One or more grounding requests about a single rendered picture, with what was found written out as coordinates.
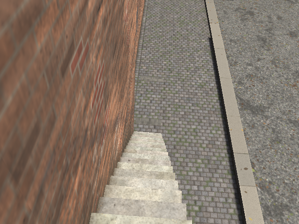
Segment stairs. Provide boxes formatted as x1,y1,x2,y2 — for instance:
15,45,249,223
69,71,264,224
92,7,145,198
89,131,192,224

